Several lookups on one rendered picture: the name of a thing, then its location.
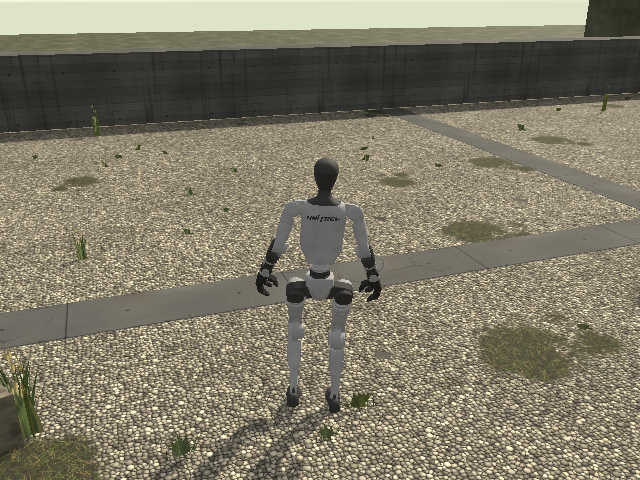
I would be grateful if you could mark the left robot hand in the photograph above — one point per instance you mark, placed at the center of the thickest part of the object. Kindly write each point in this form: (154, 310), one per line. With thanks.
(263, 280)

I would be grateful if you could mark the robot right upper arm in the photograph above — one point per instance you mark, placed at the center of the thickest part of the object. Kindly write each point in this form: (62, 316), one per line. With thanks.
(354, 213)

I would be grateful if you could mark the robot left foot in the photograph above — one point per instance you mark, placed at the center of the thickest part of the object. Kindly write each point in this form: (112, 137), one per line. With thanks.
(293, 398)

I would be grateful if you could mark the robot torso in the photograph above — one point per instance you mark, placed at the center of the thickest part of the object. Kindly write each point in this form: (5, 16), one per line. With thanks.
(321, 241)

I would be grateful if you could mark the right robot forearm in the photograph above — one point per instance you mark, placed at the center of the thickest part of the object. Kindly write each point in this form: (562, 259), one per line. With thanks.
(370, 267)

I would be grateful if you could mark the robot left upper arm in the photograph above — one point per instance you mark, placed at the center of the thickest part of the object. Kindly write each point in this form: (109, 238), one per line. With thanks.
(291, 209)

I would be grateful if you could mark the right robot hand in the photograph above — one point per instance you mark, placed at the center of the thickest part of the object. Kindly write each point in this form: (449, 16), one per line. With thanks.
(371, 285)

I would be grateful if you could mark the left robot forearm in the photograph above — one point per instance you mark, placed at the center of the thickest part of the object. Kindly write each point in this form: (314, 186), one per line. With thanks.
(269, 261)

